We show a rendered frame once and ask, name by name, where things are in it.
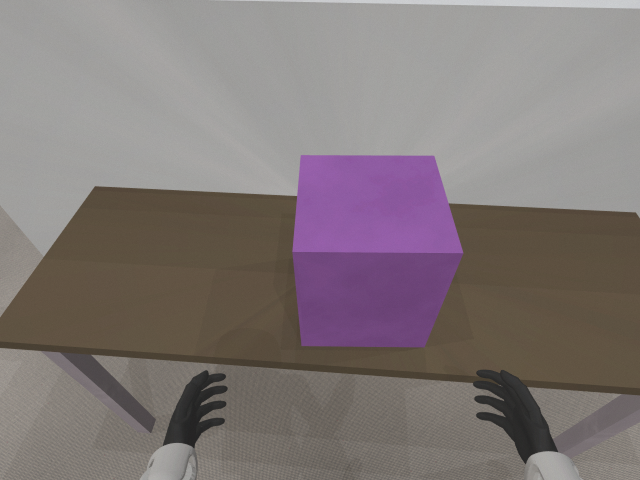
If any robot left hand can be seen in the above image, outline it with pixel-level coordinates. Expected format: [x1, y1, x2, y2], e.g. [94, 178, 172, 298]
[163, 370, 228, 448]

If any table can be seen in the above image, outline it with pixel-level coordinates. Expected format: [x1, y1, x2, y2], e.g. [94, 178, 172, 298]
[0, 186, 640, 459]

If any robot right hand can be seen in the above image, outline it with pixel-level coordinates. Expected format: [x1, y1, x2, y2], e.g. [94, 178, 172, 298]
[473, 370, 558, 464]

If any left robot forearm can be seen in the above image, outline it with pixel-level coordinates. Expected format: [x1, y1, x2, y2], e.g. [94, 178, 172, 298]
[140, 443, 198, 480]

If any right robot forearm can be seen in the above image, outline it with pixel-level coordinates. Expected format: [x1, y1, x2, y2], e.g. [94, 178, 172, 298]
[524, 451, 583, 480]

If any carton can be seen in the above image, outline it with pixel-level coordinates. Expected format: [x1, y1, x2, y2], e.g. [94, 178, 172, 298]
[292, 155, 463, 347]

